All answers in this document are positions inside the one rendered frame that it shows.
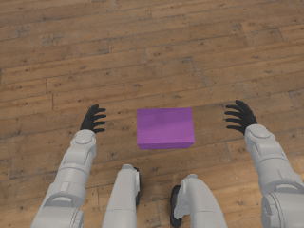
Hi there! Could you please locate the right robot upper arm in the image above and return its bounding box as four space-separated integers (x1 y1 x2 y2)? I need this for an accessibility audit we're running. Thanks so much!
261 192 304 228

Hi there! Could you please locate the robot left hand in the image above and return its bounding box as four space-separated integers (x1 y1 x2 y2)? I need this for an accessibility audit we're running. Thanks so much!
80 104 106 134

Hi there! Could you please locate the left robot shin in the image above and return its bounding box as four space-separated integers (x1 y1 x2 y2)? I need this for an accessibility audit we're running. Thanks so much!
117 164 138 197

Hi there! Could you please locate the right robot thigh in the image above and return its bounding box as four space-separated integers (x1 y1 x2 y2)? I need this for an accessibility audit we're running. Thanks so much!
180 178 228 228

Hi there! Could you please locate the right robot forearm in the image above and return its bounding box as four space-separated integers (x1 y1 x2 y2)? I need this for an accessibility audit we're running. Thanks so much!
244 123 304 196

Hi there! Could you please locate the left robot upper arm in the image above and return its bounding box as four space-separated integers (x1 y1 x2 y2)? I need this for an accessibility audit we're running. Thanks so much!
33 206 85 228

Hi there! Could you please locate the robot right hand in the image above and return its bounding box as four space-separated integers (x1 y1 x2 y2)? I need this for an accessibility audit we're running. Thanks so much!
224 100 257 136

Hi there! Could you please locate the left robot forearm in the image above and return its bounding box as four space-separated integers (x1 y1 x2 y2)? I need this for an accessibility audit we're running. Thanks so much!
29 129 97 228

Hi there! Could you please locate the carton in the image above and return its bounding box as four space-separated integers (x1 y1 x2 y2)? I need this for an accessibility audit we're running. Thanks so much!
137 107 195 150

